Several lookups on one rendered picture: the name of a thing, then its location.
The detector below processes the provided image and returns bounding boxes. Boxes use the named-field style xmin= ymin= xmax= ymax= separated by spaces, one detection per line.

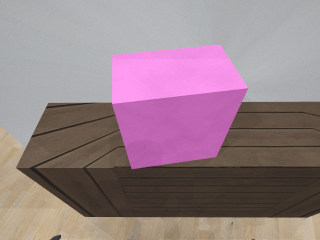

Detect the carton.
xmin=112 ymin=45 xmax=248 ymax=169

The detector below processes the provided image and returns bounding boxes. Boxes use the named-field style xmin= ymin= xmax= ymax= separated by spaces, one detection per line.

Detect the pedestal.
xmin=16 ymin=101 xmax=320 ymax=218

